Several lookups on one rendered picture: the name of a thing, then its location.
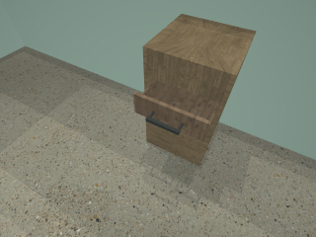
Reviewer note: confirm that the handle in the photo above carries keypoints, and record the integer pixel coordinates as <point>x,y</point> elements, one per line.
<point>163,125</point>

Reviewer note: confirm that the cabinet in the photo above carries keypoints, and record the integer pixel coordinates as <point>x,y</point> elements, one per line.
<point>199,56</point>

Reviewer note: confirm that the drawer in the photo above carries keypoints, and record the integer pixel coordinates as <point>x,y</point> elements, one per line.
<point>174,106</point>

